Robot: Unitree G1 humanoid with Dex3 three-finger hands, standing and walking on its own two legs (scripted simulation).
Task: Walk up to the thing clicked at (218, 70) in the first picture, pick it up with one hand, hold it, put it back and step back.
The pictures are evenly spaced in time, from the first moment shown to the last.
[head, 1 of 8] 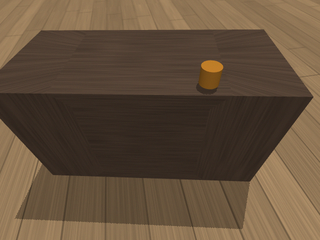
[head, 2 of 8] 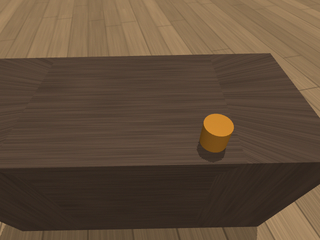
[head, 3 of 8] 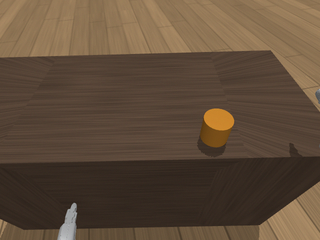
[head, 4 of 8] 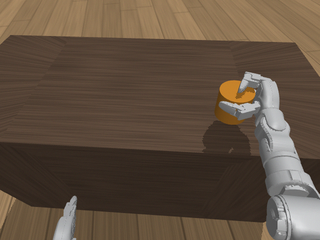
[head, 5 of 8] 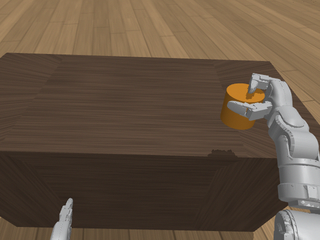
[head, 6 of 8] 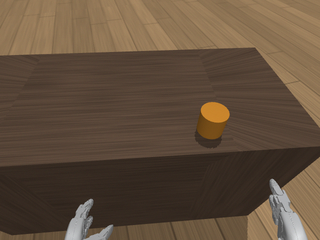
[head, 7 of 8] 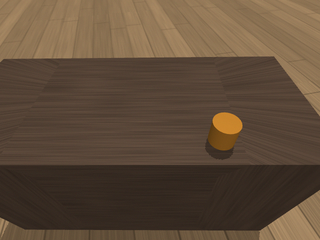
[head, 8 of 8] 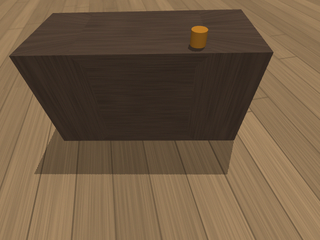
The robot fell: no
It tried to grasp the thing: yes
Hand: right
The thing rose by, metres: 0.22
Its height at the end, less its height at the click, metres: +0.00
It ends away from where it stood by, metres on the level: 0.02
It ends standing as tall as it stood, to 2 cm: yes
